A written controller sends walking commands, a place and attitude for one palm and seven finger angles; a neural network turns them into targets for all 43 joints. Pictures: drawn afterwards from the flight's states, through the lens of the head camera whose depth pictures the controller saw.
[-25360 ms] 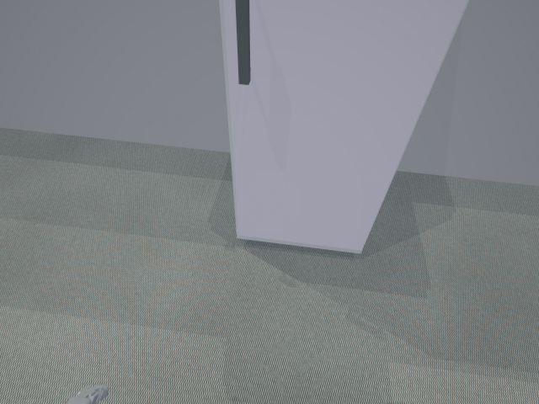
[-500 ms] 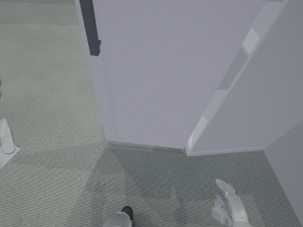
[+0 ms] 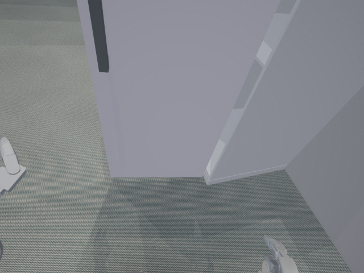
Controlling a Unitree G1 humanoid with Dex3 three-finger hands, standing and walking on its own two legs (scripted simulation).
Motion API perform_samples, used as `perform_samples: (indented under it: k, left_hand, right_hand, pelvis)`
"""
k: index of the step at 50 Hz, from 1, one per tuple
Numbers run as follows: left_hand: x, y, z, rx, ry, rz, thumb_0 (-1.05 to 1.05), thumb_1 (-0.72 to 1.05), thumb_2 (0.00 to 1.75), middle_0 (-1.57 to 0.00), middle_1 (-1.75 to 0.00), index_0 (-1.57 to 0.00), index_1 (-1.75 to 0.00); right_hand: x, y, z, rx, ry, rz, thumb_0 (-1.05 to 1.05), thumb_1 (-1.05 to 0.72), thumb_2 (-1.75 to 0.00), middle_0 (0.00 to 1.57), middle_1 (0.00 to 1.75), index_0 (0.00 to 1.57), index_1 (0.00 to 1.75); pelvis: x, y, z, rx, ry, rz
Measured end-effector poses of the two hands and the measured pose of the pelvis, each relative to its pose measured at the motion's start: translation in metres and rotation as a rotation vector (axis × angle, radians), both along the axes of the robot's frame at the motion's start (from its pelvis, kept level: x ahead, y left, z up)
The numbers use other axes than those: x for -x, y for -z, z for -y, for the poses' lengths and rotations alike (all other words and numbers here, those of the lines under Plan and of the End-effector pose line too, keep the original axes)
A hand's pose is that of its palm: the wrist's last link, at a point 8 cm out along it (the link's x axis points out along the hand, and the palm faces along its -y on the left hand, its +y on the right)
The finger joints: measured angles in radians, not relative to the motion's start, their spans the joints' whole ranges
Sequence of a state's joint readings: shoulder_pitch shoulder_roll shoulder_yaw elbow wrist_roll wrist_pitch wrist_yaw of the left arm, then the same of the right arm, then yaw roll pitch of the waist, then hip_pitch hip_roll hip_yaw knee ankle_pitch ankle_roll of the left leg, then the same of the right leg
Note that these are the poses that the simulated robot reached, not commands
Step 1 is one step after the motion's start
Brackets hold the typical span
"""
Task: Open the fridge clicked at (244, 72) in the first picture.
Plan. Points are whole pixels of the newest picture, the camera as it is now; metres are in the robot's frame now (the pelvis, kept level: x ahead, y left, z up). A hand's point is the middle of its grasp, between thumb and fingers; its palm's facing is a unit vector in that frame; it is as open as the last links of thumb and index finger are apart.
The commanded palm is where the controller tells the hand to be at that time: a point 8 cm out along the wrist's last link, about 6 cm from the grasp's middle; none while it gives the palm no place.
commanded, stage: stop stepping back and stand still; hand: left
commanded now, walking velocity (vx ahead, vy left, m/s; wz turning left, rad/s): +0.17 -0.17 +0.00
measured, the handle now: (100, 23) +0.65 +0.26 +0.19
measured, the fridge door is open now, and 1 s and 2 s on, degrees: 78 78 78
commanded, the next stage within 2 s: let the arm hang, fingers relaxed in 0.30 s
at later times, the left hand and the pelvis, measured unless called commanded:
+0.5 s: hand (45, 216) +0.21 +0.27 +0.02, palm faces +0.26 -0.90 -0.35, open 7.4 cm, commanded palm none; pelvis +0.00 +0.02 -0.01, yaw +2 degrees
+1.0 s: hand out of the picture -0.04 +0.25 -0.17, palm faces +0.07 -0.95 -0.30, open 7.3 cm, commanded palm none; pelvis -0.03 +0.01 +0.00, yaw +5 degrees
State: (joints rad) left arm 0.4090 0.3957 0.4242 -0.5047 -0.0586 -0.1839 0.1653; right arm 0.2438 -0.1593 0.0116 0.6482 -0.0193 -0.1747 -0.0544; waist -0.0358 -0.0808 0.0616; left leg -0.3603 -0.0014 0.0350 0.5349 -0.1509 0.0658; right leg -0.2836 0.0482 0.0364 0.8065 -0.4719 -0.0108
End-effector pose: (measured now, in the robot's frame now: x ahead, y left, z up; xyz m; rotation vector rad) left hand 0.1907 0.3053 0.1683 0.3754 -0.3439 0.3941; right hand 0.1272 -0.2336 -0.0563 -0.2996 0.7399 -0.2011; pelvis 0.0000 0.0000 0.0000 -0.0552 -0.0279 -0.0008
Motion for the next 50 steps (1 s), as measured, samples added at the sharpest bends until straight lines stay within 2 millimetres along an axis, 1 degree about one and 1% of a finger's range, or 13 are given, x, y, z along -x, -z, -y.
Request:
perform_samples:
  k: [5, 9, 12, 16, 21, 23, 26, 30, 35, 38, 42, 46, 50]
  left_hand:
    - [0.026, -0.040, 0.021, -0.162, 0.152, -0.013, 0.02, 0.89, 0.90, -0.20, -0.30, -0.21, -0.31]
    - [0.040, -0.047, 0.002, -0.224, 0.055, -0.097, 0.01, 0.88, 0.90, -0.21, -0.30, -0.22, -0.31]
    - [0.047, -0.034, -0.018, -0.211, -0.072, -0.158, 0.01, 0.88, 0.90, -0.21, -0.30, -0.22, -0.31]
    - [0.052, -0.008, -0.027, -0.068, -0.165, -0.169, 0.01, 0.89, 0.90, -0.21, -0.30, -0.21, -0.31]
    - [0.037, 0.025, -0.016, 0.066, -0.121, -0.114, 0.02, 0.89, 0.90, -0.20, -0.30, -0.21, -0.31]
    - [0.019, 0.068, -0.013, 0.098, -0.059, -0.286, 0.01, 0.89, 0.90, -0.20, -0.30, -0.20, -0.30]
    - [0.011, 0.156, 0.001, 0.168, 0.009, -0.697, 0.01, 0.90, 0.90, -0.19, -0.30, -0.20, -0.30]
    - [0.056, 0.252, 0.039, 0.259, 0.079, -1.154, 0.01, 0.90, 0.90, -0.20, -0.30, -0.20, -0.30]
    - [0.152, 0.313, 0.077, 0.412, 0.063, -1.482, 0.01, 0.90, 0.90, -0.20, -0.30, -0.21, -0.30]
    - [0.200, 0.322, 0.074, 0.488, -0.033, -1.594, 0.01, 0.93, 0.90, -0.20, -0.30, -0.21, -0.30]
    - [0.236, 0.324, 0.055, 0.522, -0.135, -1.678, 0.01, 0.93, 0.90, -0.20, -0.30, -0.21, -0.30]
    - [0.246, 0.312, 0.031, 0.499, -0.203, -1.693, 0.01, 0.92, 0.90, -0.20, -0.30, -0.21, -0.30]
    - [0.238, 0.299, 0.007, 0.452, -0.243, -1.659, 0.01, 0.91, 0.90, -0.20, -0.30, -0.20, -0.30]
  right_hand:
    - [0.004, -0.010, -0.032, -0.086, -0.022, 0.021, 0.01, -0.90, -0.90, 0.20, 0.30, 0.20, 0.30]
    - [-0.002, -0.001, -0.039, -0.120, -0.025, 0.006, 0.01, -0.90, -0.90, 0.20, 0.30, 0.20, 0.30]
    - [-0.012, 0.011, -0.035, -0.124, -0.042, 0.012, 0.01, -0.90, -0.90, 0.20, 0.30, 0.21, 0.30]
    - [-0.018, 0.024, -0.022, -0.096, -0.061, -0.004, 0.01, -0.90, -0.90, 0.20, 0.30, 0.20, 0.30]
    - [-0.024, 0.017, -0.007, -0.025, -0.075, 0.002, 0.01, -0.90, -0.90, 0.20, 0.30, 0.20, 0.30]
    - [-0.027, 0.019, 0.001, -0.009, -0.095, -0.018, 0.01, -0.90, -0.90, 0.20, 0.30, 0.20, 0.30]
    - [-0.022, 0.024, 0.014, 0.008, -0.070, -0.035, 0.01, -0.90, -0.90, 0.20, 0.30, 0.20, 0.30]
    - [0.008, 0.035, 0.026, 0.018, -0.041, -0.122, 0.01, -0.90, -0.90, 0.20, 0.30, 0.20, 0.30]
    - [0.061, 0.054, 0.039, 0.015, -0.007, -0.358, 0.01, -0.90, -0.90, 0.20, 0.30, 0.20, 0.30]
    - [0.090, 0.058, 0.041, 0.023, 0.012, -0.502, 0.01, -0.90, -0.90, 0.20, 0.30, 0.20, 0.30]
    - [0.115, 0.062, 0.037, 0.030, 0.028, -0.607, 0.01, -0.90, -0.90, 0.20, 0.30, 0.20, 0.30]
    - [0.116, 0.061, 0.028, 0.015, 0.022, -0.620, 0.01, -0.90, -0.90, 0.20, 0.30, 0.20, 0.30]
    - [0.098, 0.063, 0.020, -0.007, 0.001, -0.570, 0.01, -0.90, -0.90, 0.20, 0.30, 0.20, 0.30]
  pelvis:
    - [-0.001, -0.014, -0.004, 0.023, 0.021, -0.025]
    - [-0.005, -0.018, -0.007, 0.009, 0.014, -0.033]
    - [-0.001, -0.009, -0.007, -0.040, 0.012, -0.038]
    - [0.000, -0.002, -0.011, -0.020, 0.008, -0.009]
    - [-0.009, 0.005, -0.013, -0.027, -0.018, 0.013]
    - [-0.005, 0.008, -0.016, -0.032, -0.025, 0.008]
    - [0.007, 0.012, -0.020, -0.048, -0.031, -0.007]
    - [0.022, 0.013, -0.015, -0.067, -0.037, -0.019]
    - [0.029, 0.012, -0.001, -0.052, -0.065, -0.018]
    - [0.025, 0.008, 0.000, -0.029, -0.088, -0.024]
    - [0.022, 0.006, -0.004, -0.018, -0.105, -0.024]
    - [0.024, -0.001, -0.008, -0.022, -0.097, -0.013]
    - [0.026, -0.005, -0.012, -0.027, -0.094, -0.006]
